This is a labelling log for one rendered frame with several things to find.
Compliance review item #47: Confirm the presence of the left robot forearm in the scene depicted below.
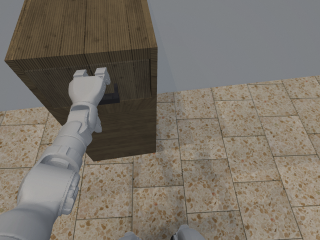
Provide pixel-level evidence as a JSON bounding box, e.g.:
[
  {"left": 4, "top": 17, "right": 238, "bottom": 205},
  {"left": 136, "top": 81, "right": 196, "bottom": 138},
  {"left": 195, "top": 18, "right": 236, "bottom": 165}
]
[{"left": 17, "top": 101, "right": 98, "bottom": 205}]

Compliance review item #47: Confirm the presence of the robot left upper arm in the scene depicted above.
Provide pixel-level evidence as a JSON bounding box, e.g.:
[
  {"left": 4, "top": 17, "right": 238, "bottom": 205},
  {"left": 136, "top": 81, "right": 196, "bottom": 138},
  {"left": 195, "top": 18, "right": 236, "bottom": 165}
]
[{"left": 0, "top": 163, "right": 81, "bottom": 240}]

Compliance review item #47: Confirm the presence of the robot left hand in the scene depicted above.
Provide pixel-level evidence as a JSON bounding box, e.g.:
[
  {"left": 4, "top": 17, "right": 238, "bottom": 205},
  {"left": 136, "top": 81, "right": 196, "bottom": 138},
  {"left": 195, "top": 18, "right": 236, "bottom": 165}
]
[{"left": 68, "top": 67, "right": 111, "bottom": 133}]

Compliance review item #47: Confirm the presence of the left robot shin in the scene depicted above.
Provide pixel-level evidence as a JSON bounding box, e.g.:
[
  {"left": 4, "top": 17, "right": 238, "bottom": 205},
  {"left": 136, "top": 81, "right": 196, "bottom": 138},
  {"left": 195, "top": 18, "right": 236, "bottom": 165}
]
[{"left": 124, "top": 231, "right": 137, "bottom": 237}]

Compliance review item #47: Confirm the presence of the drawer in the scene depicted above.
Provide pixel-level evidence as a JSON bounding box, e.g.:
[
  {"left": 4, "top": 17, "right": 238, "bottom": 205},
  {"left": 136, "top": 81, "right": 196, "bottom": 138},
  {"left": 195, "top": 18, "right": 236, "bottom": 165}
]
[{"left": 25, "top": 59, "right": 150, "bottom": 108}]

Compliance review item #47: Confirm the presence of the robot shin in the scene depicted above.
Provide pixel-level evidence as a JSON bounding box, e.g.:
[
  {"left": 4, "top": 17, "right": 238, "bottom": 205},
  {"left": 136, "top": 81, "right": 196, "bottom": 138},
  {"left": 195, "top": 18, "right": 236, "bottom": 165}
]
[
  {"left": 124, "top": 231, "right": 137, "bottom": 237},
  {"left": 177, "top": 224, "right": 189, "bottom": 232}
]

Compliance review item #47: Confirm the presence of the right robot shin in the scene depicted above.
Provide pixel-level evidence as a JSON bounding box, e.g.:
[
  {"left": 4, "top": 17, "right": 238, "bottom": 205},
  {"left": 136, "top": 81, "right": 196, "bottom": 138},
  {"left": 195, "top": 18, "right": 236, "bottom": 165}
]
[{"left": 177, "top": 224, "right": 189, "bottom": 232}]

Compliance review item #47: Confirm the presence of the handle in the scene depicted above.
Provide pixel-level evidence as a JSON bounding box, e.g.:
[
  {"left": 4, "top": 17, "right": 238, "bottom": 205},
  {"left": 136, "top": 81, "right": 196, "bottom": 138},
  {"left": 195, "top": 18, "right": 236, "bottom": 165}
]
[{"left": 98, "top": 83, "right": 120, "bottom": 105}]

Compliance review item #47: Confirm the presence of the cabinet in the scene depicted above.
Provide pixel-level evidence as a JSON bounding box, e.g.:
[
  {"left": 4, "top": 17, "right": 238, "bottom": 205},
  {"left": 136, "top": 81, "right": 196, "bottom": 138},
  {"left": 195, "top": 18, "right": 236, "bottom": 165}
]
[{"left": 4, "top": 0, "right": 158, "bottom": 162}]

